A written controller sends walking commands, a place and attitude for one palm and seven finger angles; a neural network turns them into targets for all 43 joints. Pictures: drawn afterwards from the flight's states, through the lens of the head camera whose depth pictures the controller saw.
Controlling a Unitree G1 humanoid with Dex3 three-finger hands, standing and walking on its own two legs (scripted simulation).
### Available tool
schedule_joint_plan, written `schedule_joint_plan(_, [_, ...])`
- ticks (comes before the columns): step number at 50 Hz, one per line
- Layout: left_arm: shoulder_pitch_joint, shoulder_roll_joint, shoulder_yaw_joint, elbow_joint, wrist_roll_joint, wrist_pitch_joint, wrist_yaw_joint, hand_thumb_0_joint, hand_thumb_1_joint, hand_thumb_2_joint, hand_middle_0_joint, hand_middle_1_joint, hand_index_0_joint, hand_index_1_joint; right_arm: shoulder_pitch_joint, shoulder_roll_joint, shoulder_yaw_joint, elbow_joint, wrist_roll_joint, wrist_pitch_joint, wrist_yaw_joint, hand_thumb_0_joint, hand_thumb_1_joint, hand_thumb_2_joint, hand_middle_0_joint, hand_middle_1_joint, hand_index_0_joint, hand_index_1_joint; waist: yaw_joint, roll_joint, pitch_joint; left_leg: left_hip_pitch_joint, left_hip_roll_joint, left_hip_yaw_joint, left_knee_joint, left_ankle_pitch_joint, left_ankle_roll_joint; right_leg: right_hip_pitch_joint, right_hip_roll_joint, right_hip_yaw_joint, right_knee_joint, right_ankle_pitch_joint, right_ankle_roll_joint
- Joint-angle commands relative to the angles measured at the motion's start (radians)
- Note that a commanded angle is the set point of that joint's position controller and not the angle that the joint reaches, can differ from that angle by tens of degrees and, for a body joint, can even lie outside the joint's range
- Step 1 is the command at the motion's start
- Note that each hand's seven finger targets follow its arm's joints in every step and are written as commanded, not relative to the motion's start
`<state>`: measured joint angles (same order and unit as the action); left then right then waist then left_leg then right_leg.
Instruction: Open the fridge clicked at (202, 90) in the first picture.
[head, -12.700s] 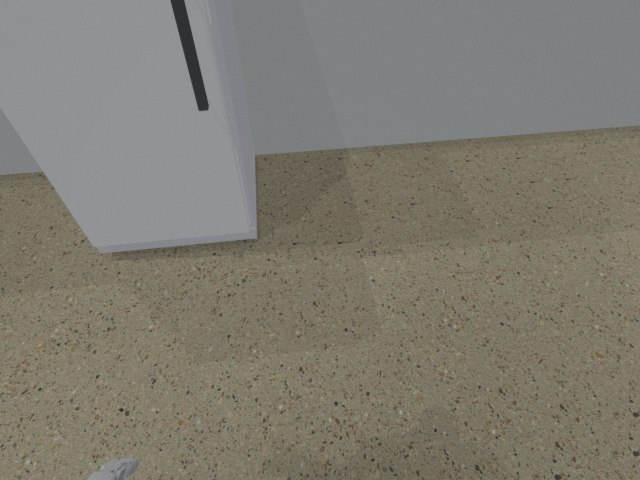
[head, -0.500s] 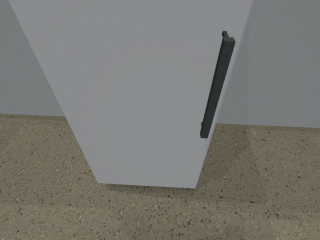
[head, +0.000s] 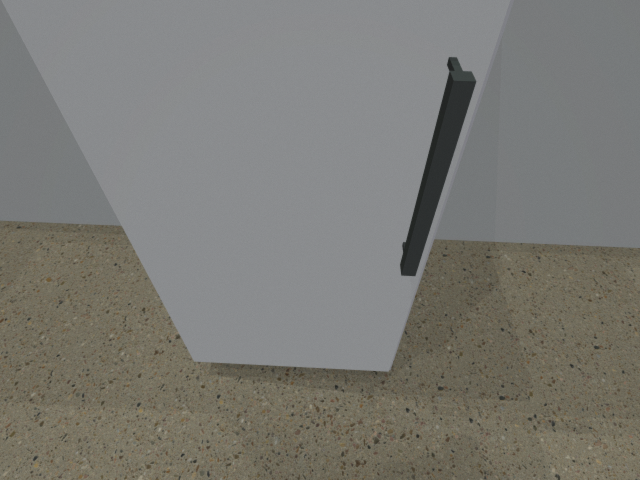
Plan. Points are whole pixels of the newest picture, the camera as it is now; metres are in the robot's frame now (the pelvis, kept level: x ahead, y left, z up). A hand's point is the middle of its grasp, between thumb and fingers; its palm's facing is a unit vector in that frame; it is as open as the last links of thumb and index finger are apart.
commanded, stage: look again from close up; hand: right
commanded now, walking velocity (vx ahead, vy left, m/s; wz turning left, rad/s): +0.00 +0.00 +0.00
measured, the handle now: (426, 185) +0.53 -0.13 +0.09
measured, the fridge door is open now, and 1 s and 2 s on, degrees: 0 0 0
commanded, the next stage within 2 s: none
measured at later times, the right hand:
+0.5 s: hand out of the picture +0.08 -0.22 -0.16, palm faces -0.04 +0.95 -0.31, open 7.4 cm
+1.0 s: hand out of the picture +0.07 -0.21 -0.16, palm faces -0.03 +0.96 -0.29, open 7.4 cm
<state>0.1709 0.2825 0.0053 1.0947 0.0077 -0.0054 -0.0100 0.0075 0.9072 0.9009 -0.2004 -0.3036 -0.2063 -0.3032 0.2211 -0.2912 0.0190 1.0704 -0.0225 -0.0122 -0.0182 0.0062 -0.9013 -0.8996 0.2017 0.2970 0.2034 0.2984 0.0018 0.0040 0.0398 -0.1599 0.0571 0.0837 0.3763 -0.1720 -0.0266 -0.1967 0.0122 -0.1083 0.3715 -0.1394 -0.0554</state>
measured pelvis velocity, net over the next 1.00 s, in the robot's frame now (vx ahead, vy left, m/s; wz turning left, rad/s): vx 0.03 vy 0.01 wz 0.00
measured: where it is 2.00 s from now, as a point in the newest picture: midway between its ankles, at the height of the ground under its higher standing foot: outside the picture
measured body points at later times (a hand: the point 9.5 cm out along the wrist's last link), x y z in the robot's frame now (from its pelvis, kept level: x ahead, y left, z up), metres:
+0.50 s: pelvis +0.02 +0.01 +0.00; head +0.02 +0.00 +0.45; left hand +0.08 +0.29 -0.13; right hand +0.08 -0.27 -0.14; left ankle +0.02 +0.14 -0.74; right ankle +0.05 -0.08 -0.74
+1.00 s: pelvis +0.03 +0.01 +0.00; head +0.03 +0.01 +0.45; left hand +0.09 +0.29 -0.14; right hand +0.08 -0.26 -0.14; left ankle +0.02 +0.14 -0.74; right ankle +0.05 -0.08 -0.74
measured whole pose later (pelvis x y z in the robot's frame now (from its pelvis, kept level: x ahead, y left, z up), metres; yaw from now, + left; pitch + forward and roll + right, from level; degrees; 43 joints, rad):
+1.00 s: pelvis +0.03 +0.01 +0.00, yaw +0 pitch -2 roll +0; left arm 0.16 0.29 -0.01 1.12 0.01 -0.01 0.00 0.01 0.91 0.90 -0.20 -0.30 -0.21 -0.30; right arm 0.19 -0.29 0.02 1.10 -0.02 -0.02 -0.02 0.01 -0.90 -0.90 0.20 0.30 0.20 0.30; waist 0.00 0.01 0.03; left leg -0.09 0.04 0.09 0.31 -0.18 -0.01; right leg -0.13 0.00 -0.10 0.31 -0.15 -0.03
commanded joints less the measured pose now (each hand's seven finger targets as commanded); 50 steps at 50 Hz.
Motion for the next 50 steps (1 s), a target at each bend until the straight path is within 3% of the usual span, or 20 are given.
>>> schedule_joint_plan(1, [-0.024, 0.191, 0.039, -0.054, -0.001, -0.021, 0.008, 0.000, 0.900, 0.900, -0.200, -0.300, -0.200, -0.300, -0.004, -0.174, -0.037, -0.051, 0.000, -0.016, -0.009, 0.000, -0.900, -0.900, 0.200, 0.300, 0.200, 0.300, 0.000, -0.011, -0.018, -0.009, 0.091, -0.110, -0.081, -0.023, 0.046, 0.003, -0.151, 0.174, -0.125, -0.089, 0.030])
schedule_joint_plan(11, [-0.040, 0.197, 0.035, -0.049, -0.001, -0.023, 0.009, 0.000, 0.900, 0.900, -0.200, -0.300, -0.200, -0.300, -0.037, -0.183, -0.040, -0.054, 0.001, -0.018, -0.008, 0.000, -0.900, -0.900, 0.200, 0.300, 0.200, 0.300, 0.001, -0.013, -0.034, 0.013, 0.094, -0.110, -0.092, 0.017, 0.043, 0.034, -0.152, 0.165, -0.119, -0.009, 0.032])
schedule_joint_plan(14, [-0.043, 0.198, 0.033, -0.045, -0.001, -0.022, 0.009, 0.000, 0.900, 0.900, -0.200, -0.300, -0.200, -0.300, -0.045, -0.186, -0.039, -0.052, 0.002, -0.016, -0.007, 0.000, -0.900, -0.900, 0.200, 0.300, 0.200, 0.300, 0.001, -0.019, -0.021, 0.013, 0.093, -0.111, -0.100, -0.003, 0.041, 0.026, -0.151, 0.167, -0.133, -0.045, 0.035])
schedule_joint_plan(22, [-0.046, 0.201, 0.029, -0.042, -0.001, -0.024, 0.011, 0.000, 0.900, 0.900, -0.200, -0.300, -0.200, -0.300, -0.047, -0.188, -0.039, -0.045, 0.004, -0.019, -0.007, 0.000, -0.900, -0.900, 0.200, 0.300, 0.200, 0.300, 0.002, -0.005, -0.051, 0.031, 0.097, -0.111, -0.107, 0.048, 0.042, 0.069, -0.155, 0.160, -0.119, 0.045, 0.034])
schedule_joint_plan(50, [-0.031, 0.180, 0.021, -0.023, -0.001, -0.023, 0.017, 0.000, 0.900, 0.900, -0.200, -0.300, -0.200, -0.300, -0.028, -0.173, -0.040, -0.021, 0.004, -0.020, -0.008, 0.000, -0.900, -0.900, 0.200, 0.300, 0.200, 0.300, -0.002, 0.002, -0.028, 0.045, 0.098, -0.108, -0.130, 0.068, 0.041, 0.081, -0.156, 0.152, -0.124, 0.071, 0.036])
